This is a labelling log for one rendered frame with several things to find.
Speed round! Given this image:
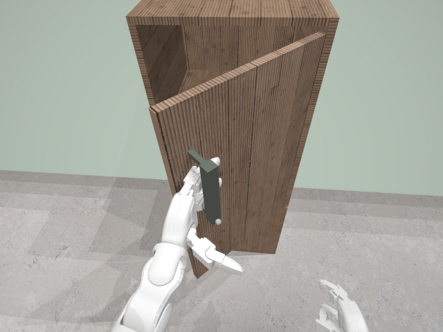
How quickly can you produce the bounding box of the left robot forearm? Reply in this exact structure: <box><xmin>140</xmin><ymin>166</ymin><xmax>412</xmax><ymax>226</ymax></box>
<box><xmin>111</xmin><ymin>242</ymin><xmax>189</xmax><ymax>332</ymax></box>

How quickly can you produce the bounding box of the robot right hand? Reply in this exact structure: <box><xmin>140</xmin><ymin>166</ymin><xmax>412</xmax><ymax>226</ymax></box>
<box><xmin>316</xmin><ymin>279</ymin><xmax>369</xmax><ymax>332</ymax></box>

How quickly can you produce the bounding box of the handle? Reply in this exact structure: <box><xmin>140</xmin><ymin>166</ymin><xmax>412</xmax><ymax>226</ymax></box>
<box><xmin>188</xmin><ymin>149</ymin><xmax>222</xmax><ymax>225</ymax></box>

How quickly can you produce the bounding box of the robot left hand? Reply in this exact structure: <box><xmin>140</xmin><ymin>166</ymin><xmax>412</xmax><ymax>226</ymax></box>
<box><xmin>161</xmin><ymin>157</ymin><xmax>243</xmax><ymax>275</ymax></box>

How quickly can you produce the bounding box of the cupboard door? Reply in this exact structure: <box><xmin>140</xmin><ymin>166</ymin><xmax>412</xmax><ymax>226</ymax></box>
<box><xmin>148</xmin><ymin>31</ymin><xmax>327</xmax><ymax>279</ymax></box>

